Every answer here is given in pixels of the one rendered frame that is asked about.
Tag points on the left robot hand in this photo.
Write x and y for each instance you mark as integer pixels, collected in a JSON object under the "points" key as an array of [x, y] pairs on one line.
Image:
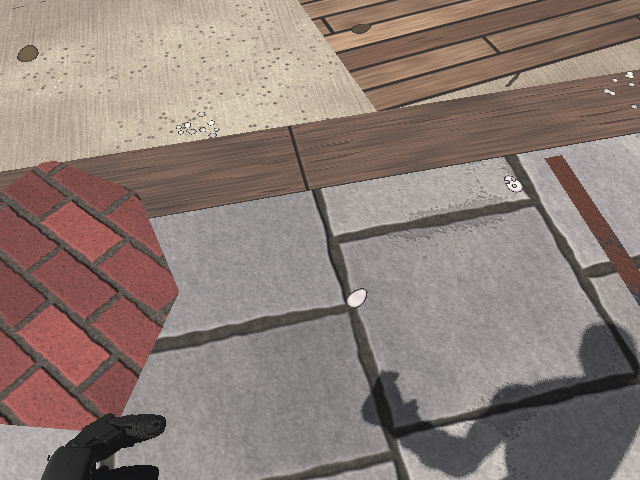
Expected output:
{"points": [[98, 441]]}

